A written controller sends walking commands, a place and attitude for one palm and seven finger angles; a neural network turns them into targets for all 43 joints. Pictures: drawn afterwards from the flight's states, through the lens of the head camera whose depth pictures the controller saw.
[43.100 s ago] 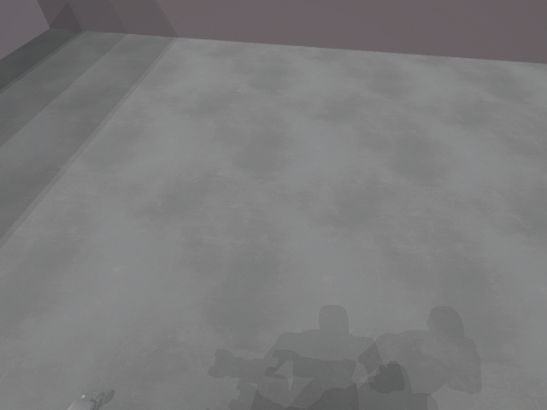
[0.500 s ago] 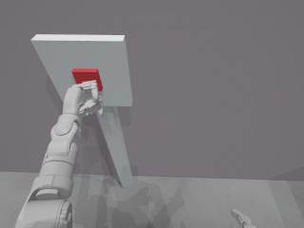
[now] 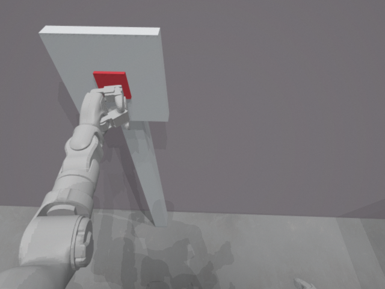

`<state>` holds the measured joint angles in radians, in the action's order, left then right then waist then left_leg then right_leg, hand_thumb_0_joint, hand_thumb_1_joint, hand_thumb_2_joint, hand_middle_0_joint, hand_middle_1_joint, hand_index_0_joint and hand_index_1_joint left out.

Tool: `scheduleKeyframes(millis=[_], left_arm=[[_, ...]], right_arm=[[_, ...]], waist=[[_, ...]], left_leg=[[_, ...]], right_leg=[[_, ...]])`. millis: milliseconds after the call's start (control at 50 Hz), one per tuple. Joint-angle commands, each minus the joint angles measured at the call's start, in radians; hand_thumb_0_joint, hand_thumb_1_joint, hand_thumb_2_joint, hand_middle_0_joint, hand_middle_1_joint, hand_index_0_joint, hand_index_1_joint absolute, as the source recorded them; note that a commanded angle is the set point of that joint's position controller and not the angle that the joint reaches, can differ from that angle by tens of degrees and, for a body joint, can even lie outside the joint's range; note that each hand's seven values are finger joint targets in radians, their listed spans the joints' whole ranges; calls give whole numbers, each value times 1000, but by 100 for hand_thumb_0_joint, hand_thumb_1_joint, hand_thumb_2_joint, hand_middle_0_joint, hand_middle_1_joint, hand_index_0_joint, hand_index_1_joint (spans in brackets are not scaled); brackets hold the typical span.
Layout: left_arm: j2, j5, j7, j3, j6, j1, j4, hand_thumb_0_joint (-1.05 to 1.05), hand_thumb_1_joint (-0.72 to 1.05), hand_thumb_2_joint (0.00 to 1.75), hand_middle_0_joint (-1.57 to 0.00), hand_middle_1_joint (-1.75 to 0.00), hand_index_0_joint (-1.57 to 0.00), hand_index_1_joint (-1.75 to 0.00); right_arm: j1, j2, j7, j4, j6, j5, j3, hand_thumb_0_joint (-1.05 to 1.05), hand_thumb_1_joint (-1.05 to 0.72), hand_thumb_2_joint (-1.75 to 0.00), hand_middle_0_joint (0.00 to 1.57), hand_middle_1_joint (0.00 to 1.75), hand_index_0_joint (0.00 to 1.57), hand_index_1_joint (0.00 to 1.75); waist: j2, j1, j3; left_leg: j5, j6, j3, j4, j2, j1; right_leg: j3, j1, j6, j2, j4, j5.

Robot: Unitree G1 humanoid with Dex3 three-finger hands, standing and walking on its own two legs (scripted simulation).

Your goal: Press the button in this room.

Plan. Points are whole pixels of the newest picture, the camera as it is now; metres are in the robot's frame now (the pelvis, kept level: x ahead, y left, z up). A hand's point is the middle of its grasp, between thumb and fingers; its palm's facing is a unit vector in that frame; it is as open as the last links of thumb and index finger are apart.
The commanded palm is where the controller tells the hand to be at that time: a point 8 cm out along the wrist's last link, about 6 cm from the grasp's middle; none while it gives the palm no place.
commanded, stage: hold the button down briefly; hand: left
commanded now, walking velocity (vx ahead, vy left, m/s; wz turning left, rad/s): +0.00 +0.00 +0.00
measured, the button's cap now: (114, 82) +0.50 +0.18 +0.17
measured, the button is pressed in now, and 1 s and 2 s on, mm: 13 0 0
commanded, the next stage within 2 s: pull the fist back off the button in 0.26 s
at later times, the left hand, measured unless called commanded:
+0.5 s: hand (125, 113) +0.44 +0.15 +0.13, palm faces -0.01 -1.00 -0.03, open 2.9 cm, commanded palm +0.43 +0.20 +0.14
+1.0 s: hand (125, 123) +0.40 +0.15 +0.14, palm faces -0.02 -1.00 -0.01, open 3.1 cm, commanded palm +0.36 +0.20 +0.14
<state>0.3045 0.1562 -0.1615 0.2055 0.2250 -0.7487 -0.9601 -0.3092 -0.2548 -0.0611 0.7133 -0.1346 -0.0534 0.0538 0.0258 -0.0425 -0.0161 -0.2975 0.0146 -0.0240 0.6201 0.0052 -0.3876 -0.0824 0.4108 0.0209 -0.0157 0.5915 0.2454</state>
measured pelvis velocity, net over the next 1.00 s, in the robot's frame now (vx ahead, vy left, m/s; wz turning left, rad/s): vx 0.02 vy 0.00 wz -0.04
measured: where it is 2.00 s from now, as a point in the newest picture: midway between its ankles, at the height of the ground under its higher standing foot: outside the picture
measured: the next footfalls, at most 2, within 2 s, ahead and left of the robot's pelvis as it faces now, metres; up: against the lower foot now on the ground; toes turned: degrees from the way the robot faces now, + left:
none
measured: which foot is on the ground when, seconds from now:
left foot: down 0.00-1.00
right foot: down 0.00-1.00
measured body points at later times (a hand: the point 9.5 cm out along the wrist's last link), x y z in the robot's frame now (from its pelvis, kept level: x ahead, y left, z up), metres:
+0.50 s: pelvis -0.02 +0.00 -0.01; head +0.02 -0.01 +0.44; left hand +0.43 +0.21 +0.14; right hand +0.05 -0.26 -0.12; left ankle +0.01 +0.11 -0.73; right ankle +0.04 -0.11 -0.73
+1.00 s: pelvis +0.02 +0.00 +0.00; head +0.02 -0.02 +0.45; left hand +0.40 +0.20 +0.14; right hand +0.15 -0.24 -0.09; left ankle +0.01 +0.11 -0.73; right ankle +0.04 -0.11 -0.73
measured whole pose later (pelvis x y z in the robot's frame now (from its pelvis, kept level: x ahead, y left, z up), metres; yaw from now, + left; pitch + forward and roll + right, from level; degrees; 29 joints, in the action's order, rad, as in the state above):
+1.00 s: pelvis +0.02 +0.00 +0.00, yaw -2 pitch +2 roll +0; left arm 0.23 0.19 -0.16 0.20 0.15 -0.42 -0.55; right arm -0.28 -0.25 -0.04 0.63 -0.15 -0.06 0.05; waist 0.04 -0.01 -0.05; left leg -0.31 0.01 -0.06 0.57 0.01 -0.30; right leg -0.04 0.35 0.02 0.00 0.57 0.26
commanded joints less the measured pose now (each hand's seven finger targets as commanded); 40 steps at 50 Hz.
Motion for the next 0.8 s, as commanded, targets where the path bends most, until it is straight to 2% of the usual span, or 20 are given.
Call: scheduleKeyframes(millis=[0, 20, 40, 100, 140, 180, 200, 240, 300, 340, 400, 460, 500, 520, 560, 580, 600, 680, 760, 780], left_arm=[[181, 12, 28, 15, 88, -677, 208, 0, 90, 90, -130, -150, -130, -150], [161, 17, 28, 0, 90, -689, 196, 0, 90, 90, -130, -150, -130, -150], [171, 17, 28, 4, 95, -701, 190, 0, 90, 90, -130, -150, -130, -150], [204, 24, 31, 32, 102, -703, 159, 0, 90, 90, -130, -150, -130, -150], [188, 26, 25, 17, 107, -708, 149, 0, 90, 90, -130, -150, -130, -150], [223, 22, 26, 40, 110, -705, 126, 0, 90, 90, -130, -150, -130, -150], [235, 24, 25, 43, 111, -710, 134, 0, 90, 90, -130, -150, -130, -150], [217, 20, 22, 26, 118, -736, 160, 0, 90, 90, -130, -150, -130, -150], [236, 20, 22, 42, 113, -712, 125, 0, 90, 90, -130, -150, -130, -150], [217, 24, 20, 26, 115, -729, 139, 0, 90, 90, -130, -150, -130, -150], [214, 23, 21, 30, 114, -718, 143, 0, 90, 90, -130, -150, -130, -150], [212, 24, 22, 38, 114, -694, 152, 0, 90, 90, -130, -150, -130, -150], [217, 20, 17, 53, 116, -659, 168, 0, 90, 90, -130, -150, -130, -150], [223, 21, 17, 63, 115, -624, 168, 0, 90, 90, -130, -150, -130, -150], [167, 23, 13, 24, 115, -611, 216, 0, 90, 90, -130, -150, -130, -150], [176, 22, 12, 32, 118, -581, 244, 0, 90, 90, -130, -150, -130, -150], [152, 23, 10, 15, 114, -553, 264, 0, 90, 90, -130, -150, -130, -150], [164, 34, 15, 37, 94, -461, 329, 0, 90, 90, -130, -150, -130, -150], [127, 36, 16, 24, 62, -355, 426, 0, 90, 90, -130, -150, -130, -150], [155, 33, 19, 46, 57, -315, 456, 0, 90, 90, -130, -150, -130, -150]], right_arm=[[-16, -138, -9, -104, -52, 1, -46, 0, -90, -90, 20, 30, 20, 30], [-19, -138, -9, -101, -56, 0, -45, 0, -90, -90, 20, 30, 20, 30], [-25, -143, -11, -97, -60, 1, -47, 0, -90, -90, 20, 30, 20, 30], [-35, -150, -11, -93, -68, 1, -46, 0, -90, -90, 20, 30, 20, 30], [-31, -149, -11, -92, -76, 0, -45, 0, -90, -90, 20, 30, 20, 30], [-40, -156, -12, -88, -76, 2, -44, 0, -90, -90, 20, 30, 20, 30], [-42, -158, -12, -89, -77, 0, -44, 0, -90, -90, 20, 30, 20, 30], [-44, -154, -11, -91, -81, 1, -46, 0, -90, -90, 20, 30, 20, 30], [-49, -157, -10, -91, -83, 0, -45, 0, -90, -90, 20, 30, 20, 30], [-50, -158, -11, -91, -88, 0, -48, 0, -90, -90, 20, 30, 20, 30], [-55, -158, -8, -95, -89, 2, -48, 0, -90, -90, 20, 30, 20, 30], [-52, -158, -4, -99, -92, 5, -51, 0, -90, -90, 20, 30, 20, 30], [-51, -156, 0, -107, -91, 8, -54, 0, -90, -90, 20, 30, 20, 30], [-47, -157, 1, -113, -88, 7, -55, 0, -90, -90, 20, 30, 20, 30], [-34, -149, 4, -124, -90, 7, -56, 0, -90, -90, 20, 30, 20, 30], [-32, -150, 6, -130, -89, 7, -58, 0, -90, -90, 20, 30, 20, 30], [-24, -147, 8, -138, -90, 5, -57, 0, -90, -90, 20, 30, 20, 30], [3, -146, 6, -154, -85, 3, -59, 0, -90, -90, 20, 30, 20, 30], [37, -131, 7, -179, -82, -1, -57, 0, -90, -90, 20, 30, 20, 30], [43, -134, 7, -184, -79, 0, -57, 0, -90, -90, 20, 30, 20, 30]], waist=[[9, -78, -291], [-1, -86, -280], [11, -88, -279], [-42, -87, -285], [-23, -89, -282], [-44, -91, -266], [-41, -93, -278], [8, -94, -301], [-13, -93, -279], [-22, -98, -283], [8, -93, -306], [-13, -85, -302], [-4, -66, -327], [-24, -58, -326], [12, -57, -326], [-2, -46, -338], [29, -43, -335], [-45, -21, -304], [-4, 4, -298], [-2, 16, -301]], left_leg=[[-33, 11, 46, -109, 2, 85], [-49, 11, 47, -111, 2, 76], [-61, 10, 50, -110, 3, 75], [-92, 13, 51, -107, 2, 39], [-111, 13, 44, -104, 0, 27], [-129, 14, 51, -105, 1, 1], [-126, 16, 46, -100, 2, -2], [-122, 13, 45, -98, -1, 18], [-144, 13, 45, -95, 1, -11], [-148, 13, 47, -97, 3, -4], [-130, 13, 51, -94, 2, 14], [-126, 13, 52, -94, 2, 9], [-92, 12, 51, -92, 2, 26], [-78, 13, 51, -93, 4, 27], [-64, 11, 47, -95, 3, 55], [-44, 10, 54, -97, 7, 68], [-36, 8, 50, -101, 7, 83], [-18, 14, 44, -111, 10, 70], [32, 12, 33, -123, 10, 106], [45, 12, 32, -120, 9, 107]], right_leg=[[79, -50, -3, 19, -94, 19], [78, -41, -5, 19, -95, 31], [79, -31, -4, 20, -94, 40], [88, -45, -9, 19, -97, 73], [95, -42, -9, 16, -99, 92], [95, -35, -9, 16, -97, 110], [101, -42, -12, 14, -99, 114], [100, -34, -11, 13, -92, 102], [105, -30, -12, 13, -97, 128], [99, -24, -12, 14, -93, 128], [95, -20, -9, 16, -83, 107], [91, -26, -9, 16, -83, 105], [88, -43, -5, 17, -74, 78], [84, -51, -4, 18, -74, 65], [81, -44, -2, 19, -72, 45], [74, -51, 1, 22, -68, 29], [74, -48, 2, 23, -67, 19], [74, -89, 1, 23, -82, 8], [71, -114, 4, 20, -85, -45], [73, -131, 6, 20, -85, -54]])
